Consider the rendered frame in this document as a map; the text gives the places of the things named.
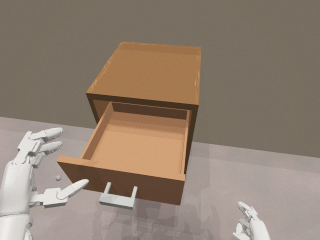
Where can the right robot hand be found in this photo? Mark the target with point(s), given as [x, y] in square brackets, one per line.
[254, 228]

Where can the left robot hand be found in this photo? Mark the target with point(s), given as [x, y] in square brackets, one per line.
[16, 195]

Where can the robot left forearm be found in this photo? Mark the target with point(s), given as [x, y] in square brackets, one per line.
[16, 227]

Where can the cabinet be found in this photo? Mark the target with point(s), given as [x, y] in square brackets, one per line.
[149, 74]

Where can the handle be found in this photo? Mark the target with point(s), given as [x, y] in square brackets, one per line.
[116, 200]

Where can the drawer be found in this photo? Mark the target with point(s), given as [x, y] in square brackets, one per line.
[135, 145]

